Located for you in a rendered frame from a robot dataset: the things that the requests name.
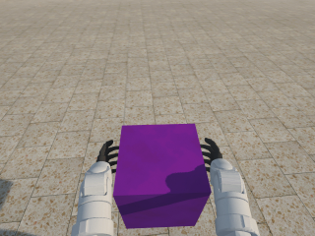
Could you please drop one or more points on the robot right hand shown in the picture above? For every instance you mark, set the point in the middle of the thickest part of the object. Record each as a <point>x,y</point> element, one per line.
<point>214,152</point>

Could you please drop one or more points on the left robot forearm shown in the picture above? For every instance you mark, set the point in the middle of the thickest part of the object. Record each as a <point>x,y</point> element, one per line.
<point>95,202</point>

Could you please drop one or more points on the robot left hand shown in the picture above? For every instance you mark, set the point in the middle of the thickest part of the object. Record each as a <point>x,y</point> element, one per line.
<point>105,156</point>

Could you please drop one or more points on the right robot forearm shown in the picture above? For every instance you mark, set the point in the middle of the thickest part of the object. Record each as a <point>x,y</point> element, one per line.
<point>232,206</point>

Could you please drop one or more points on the carton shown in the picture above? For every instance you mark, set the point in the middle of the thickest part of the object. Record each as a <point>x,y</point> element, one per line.
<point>161,178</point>

